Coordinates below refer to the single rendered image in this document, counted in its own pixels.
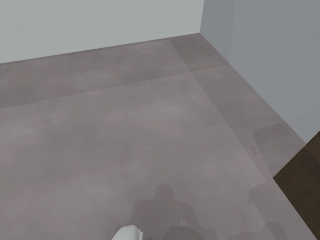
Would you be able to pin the robot left thigh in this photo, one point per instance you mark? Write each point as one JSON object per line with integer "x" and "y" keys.
{"x": 128, "y": 233}

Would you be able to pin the cupboard door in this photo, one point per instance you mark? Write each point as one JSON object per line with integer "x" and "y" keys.
{"x": 315, "y": 147}

